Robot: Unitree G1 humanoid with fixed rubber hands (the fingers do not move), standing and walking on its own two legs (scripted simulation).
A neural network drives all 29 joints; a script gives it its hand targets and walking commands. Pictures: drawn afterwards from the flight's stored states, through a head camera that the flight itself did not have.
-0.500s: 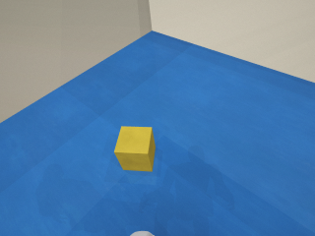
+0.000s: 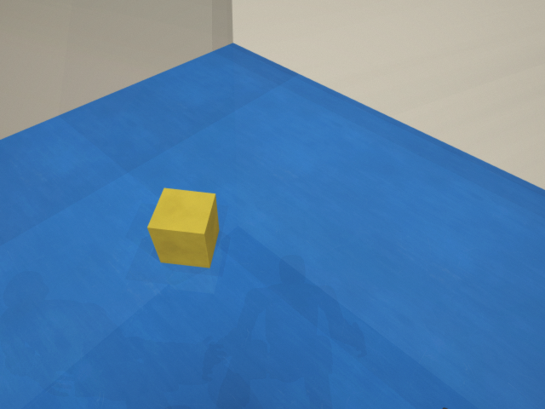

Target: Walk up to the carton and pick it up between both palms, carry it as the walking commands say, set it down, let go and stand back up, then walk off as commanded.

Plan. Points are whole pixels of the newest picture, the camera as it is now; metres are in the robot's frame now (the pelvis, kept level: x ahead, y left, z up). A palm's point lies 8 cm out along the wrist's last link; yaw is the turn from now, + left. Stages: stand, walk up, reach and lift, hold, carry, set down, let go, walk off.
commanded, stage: walk off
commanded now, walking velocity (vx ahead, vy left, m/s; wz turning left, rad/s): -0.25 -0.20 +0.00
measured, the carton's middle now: (187, 228) +0.88 +0.30 -0.65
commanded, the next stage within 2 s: stand in 0.56 s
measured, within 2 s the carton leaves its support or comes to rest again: neither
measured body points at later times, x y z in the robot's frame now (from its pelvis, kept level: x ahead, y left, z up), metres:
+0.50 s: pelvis -0.13 -0.08 +0.00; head -0.10 -0.04 +0.44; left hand -0.05 +0.16 -0.17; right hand -0.08 -0.34 -0.12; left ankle -0.16 -0.02 -0.74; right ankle -0.10 -0.23 -0.67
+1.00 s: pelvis -0.20 -0.16 +0.00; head -0.20 -0.18 +0.45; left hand -0.15 +0.10 -0.13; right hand -0.16 -0.41 -0.16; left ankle -0.21 -0.03 -0.70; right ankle -0.24 -0.28 -0.74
